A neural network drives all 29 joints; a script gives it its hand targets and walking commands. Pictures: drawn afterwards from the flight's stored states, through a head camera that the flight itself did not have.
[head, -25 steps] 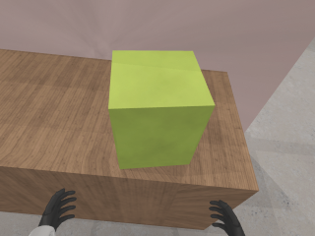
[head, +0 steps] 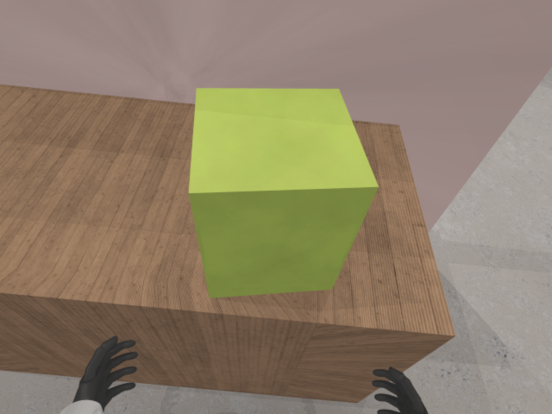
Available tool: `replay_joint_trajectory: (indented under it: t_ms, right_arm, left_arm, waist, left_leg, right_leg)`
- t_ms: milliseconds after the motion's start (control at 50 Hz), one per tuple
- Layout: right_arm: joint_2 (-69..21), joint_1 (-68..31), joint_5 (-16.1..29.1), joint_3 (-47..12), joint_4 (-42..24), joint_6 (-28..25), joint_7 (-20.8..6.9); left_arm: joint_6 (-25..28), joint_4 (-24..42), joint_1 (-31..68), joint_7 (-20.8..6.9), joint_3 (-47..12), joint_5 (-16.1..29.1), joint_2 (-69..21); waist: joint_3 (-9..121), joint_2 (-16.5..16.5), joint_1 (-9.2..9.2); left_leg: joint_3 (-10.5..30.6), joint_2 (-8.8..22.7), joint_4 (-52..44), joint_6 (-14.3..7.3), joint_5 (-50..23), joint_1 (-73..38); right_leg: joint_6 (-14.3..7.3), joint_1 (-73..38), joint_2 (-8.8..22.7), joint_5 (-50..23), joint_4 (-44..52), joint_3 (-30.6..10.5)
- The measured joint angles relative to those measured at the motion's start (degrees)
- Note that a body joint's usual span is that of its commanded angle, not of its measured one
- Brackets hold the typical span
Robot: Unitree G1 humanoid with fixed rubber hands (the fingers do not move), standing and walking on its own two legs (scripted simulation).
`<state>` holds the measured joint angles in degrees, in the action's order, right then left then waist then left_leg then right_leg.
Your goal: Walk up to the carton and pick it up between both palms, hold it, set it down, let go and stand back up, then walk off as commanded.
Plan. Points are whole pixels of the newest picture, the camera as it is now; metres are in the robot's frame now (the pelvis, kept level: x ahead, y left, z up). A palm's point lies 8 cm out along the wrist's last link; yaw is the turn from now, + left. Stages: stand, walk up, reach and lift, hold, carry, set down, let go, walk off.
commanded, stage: let go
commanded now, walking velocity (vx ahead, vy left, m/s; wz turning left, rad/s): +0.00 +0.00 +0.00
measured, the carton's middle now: (270, 198) +0.44 +0.03 +0.04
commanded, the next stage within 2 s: stand in 0.10 s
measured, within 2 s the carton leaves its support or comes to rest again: neither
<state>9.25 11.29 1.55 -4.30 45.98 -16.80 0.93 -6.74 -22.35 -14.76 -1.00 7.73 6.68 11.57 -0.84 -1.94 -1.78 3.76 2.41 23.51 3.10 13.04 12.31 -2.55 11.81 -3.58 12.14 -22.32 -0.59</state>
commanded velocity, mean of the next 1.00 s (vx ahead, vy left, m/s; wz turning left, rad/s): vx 0.00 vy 0.00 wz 0.00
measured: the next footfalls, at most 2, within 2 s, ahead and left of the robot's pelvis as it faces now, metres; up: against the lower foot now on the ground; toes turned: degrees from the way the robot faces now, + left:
none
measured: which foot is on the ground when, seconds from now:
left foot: down 0.00-1.00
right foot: down 0.00-1.00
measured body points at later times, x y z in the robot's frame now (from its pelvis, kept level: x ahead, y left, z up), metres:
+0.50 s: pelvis -0.01 +0.01 +0.00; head -0.05 +0.03 +0.45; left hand +0.12 +0.33 -0.09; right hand +0.15 -0.26 -0.08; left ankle -0.01 +0.15 -0.74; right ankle -0.01 -0.09 -0.74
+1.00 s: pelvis -0.03 +0.01 +0.00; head -0.05 +0.03 +0.45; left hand +0.04 +0.33 -0.12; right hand +0.11 -0.25 -0.10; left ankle -0.01 +0.15 -0.74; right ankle -0.01 -0.09 -0.74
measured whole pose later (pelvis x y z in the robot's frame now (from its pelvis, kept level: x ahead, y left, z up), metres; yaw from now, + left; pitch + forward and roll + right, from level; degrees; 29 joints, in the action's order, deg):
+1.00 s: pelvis -0.03 +0.01 +0.00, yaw +0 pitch -2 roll -1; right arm 18.3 11.3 -1.4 -4.2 46.6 -1.9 0.9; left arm 0.7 -50.7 -14.4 -1.4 7.7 4.3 21.2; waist 1.1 -1.2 -1.8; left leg 3.8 2.2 26.8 1.8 12.5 12.3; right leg -1.7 10.3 -3.5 10.0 -22.3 -0.6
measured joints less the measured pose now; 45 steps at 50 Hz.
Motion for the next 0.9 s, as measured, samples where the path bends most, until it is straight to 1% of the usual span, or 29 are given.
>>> replay_joint_trajectory:
  t_ms: [180,220,280,320,380,520,700,900]
  right_arm:
    - [0.08,-0.01,-0.39,0.10,-0.02,0.19,-0.02]
    - [1.08,-0.02,-2.24,0.12,0.05,4.08,-0.02]
    - [3.70,-0.02,-2.95,0.14,-0.01,9.53,-0.01]
    - [5.54,-0.02,-2.96,0.14,-0.05,11.39,-0.01]
    - [7.69,-0.01,-2.96,0.13,-0.07,12.78,-0.01]
    - [9.06,0.00,-2.95,0.10,-0.08,13.92,-0.01]
    - [9.06,0.00,-2.96,0.10,-0.08,14.34,-0.01]
    - [9.08,0.00,-2.95,0.10,0.44,14.85,-0.01]
  left_arm:
    - [0.31,-0.66,0.07,0.27,0.01,-0.18,0.35]
    - [2.19,-3.57,0.37,0.71,0.04,-1.05,1.38]
    - [4.08,-8.52,0.38,1.10,0.04,-1.85,3.97]
    - [4.85,-11.03,0.39,1.12,0.03,-2.10,5.61]
    - [5.93,-13.64,0.39,1.01,0.02,-2.25,7.44]
    - [7.22,-18.21,0.39,0.38,0.00,-2.39,9.51]
    - [7.36,-23.53,0.39,-0.32,-0.01,-2.39,9.79]
    - [7.37,-27.47,0.40,-0.48,0.00,-2.40,9.60]
  waist:
    - [0.04,0.00,0.00]
    - [0.74,0.00,0.00]
    - [2.94,0.00,0.00]
    - [4.50,0.01,0.00]
    - [6.43,0.01,0.00]
    - [7.71,0.01,0.00]
    - [5.18,0.01,0.00]
    - [2.19,0.43,0.00]
  left_leg:
    - [0.00,0.00,0.02,-0.01,0.00,0.00]
    - [-0.01,-0.01,0.24,-0.16,0.05,-0.02]
    - [-0.01,-0.03,0.78,-0.38,0.50,-0.03]
    - [-0.01,-0.04,1.19,-0.47,0.83,-0.03]
    - [-0.01,-0.06,1.89,-0.71,1.21,-0.03]
    - [0.00,-0.10,3.10,-1.11,1.23,0.00]
    - [0.00,-0.21,3.30,-1.27,0.10,0.01]
    - [-0.01,-0.21,3.30,-1.32,-0.51,0.01]
  right_leg:
    - [-0.01,-0.01,0.00,0.02,0.00,0.00]
    - [0.05,-0.15,0.00,0.05,0.00,0.00]
    - [0.15,-0.40,0.00,0.26,-0.03,0.00]
    - [0.19,-0.59,0.00,0.34,-0.03,0.00]
    - [0.30,-0.91,0.00,0.33,-0.03,0.00]
    - [0.59,-1.43,0.01,-0.33,-0.03,0.00]
    - [0.79,-1.51,0.11,-1.57,-0.03,0.00]
    - [0.80,-1.51,0.11,-2.19,-0.03,0.00]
